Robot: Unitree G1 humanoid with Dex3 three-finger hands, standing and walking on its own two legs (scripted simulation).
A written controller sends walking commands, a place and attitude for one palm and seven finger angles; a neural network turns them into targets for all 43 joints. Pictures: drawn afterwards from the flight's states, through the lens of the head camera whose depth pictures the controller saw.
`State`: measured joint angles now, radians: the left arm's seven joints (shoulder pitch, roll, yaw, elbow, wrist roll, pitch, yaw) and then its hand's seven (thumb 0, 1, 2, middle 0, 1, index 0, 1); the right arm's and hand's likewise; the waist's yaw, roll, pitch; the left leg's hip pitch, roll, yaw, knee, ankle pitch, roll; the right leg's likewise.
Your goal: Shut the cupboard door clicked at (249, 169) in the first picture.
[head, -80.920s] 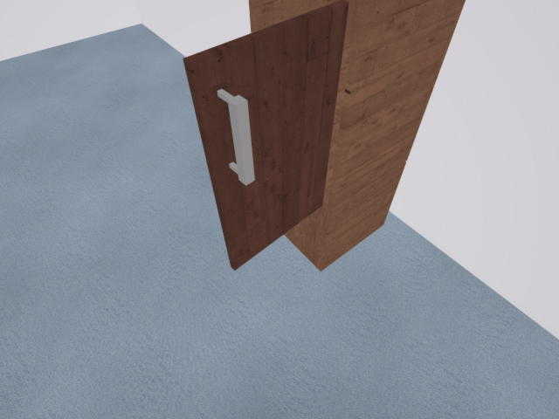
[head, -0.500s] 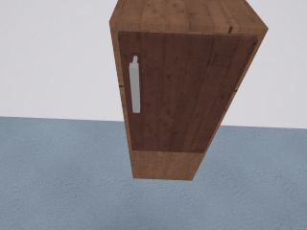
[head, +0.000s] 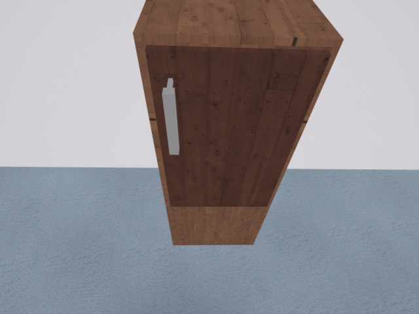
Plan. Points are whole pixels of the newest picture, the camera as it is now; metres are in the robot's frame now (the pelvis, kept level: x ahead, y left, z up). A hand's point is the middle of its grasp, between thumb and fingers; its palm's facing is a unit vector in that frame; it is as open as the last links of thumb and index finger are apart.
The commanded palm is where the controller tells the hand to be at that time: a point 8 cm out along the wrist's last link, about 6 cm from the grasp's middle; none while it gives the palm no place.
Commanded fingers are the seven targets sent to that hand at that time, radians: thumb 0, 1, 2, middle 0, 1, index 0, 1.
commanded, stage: look again from close up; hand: left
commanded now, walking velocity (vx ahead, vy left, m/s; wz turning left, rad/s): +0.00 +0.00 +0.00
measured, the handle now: (172, 118) +0.49 +0.11 +0.09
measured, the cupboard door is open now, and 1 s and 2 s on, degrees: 0 0 0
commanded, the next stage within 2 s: shuffle to correct the standing spot in 0.52 s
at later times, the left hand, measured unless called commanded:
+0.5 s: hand out of the picture +0.05 +0.24 -0.16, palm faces +0.02 -0.95 -0.32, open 7.4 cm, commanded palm none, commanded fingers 0.00 0.90 0.90 -0.20 -0.30 -0.20 -0.30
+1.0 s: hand out of the picture -0.07 +0.16 -0.18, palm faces -0.01 -0.99 -0.16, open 7.4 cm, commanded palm none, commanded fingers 0.00 0.90 0.90 -0.20 -0.30 -0.20 -0.30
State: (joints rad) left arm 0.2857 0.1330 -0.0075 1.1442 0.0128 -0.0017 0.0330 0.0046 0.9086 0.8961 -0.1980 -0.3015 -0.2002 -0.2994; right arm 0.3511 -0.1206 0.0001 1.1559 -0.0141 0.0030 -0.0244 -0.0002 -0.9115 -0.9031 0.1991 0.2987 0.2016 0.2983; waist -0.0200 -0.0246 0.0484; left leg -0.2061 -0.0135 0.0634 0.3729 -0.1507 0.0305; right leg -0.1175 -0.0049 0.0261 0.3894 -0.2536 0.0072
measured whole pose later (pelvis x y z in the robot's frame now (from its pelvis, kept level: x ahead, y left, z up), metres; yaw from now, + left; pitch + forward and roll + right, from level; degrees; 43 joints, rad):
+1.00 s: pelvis -0.02 -0.01 -0.01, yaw -1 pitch -1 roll -1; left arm 0.42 0.16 0.00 1.06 0.03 0.04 0.01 0.00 0.91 0.90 -0.20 -0.30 -0.20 -0.30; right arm 0.30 -0.15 -0.03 1.09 -0.02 0.03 -0.02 0.00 -0.91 -0.90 0.20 0.30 0.21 0.30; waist 0.00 -0.01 0.02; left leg -0.29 0.04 0.07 0.50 -0.20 0.02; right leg -0.19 0.00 -0.03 0.49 -0.27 0.00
